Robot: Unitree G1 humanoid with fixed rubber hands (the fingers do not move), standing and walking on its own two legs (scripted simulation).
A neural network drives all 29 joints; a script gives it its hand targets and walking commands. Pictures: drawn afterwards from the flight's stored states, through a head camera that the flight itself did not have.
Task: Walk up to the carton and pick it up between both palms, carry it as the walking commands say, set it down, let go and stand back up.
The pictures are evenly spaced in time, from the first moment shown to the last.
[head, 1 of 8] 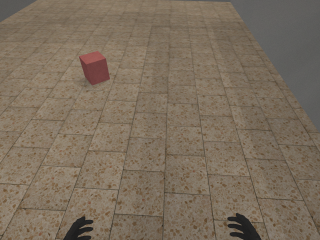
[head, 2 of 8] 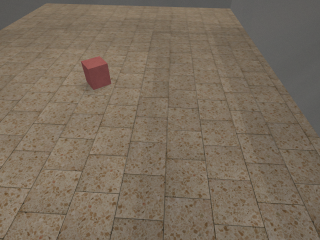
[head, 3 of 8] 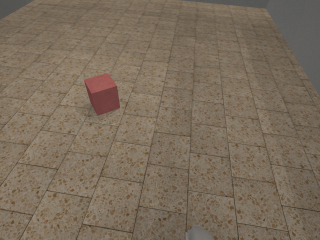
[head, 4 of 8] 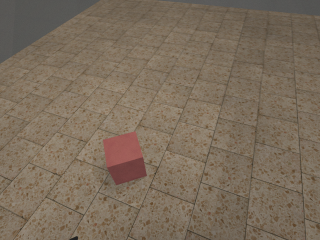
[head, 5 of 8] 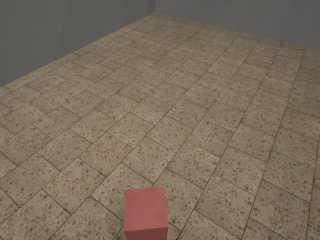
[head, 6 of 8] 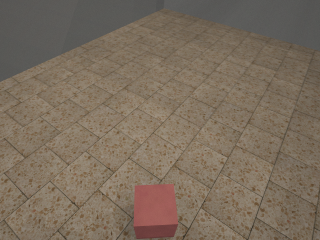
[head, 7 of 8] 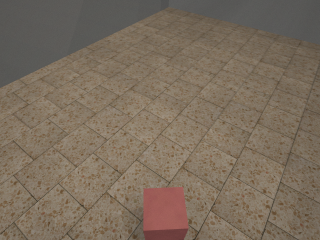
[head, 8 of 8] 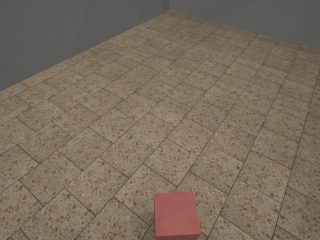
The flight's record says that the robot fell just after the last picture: no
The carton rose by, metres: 0.00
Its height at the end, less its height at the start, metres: +0.00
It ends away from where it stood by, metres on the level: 0.00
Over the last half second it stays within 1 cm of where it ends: yes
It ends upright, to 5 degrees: yes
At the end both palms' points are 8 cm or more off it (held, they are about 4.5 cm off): yes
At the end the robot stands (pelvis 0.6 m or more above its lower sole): yes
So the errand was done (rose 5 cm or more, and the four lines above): no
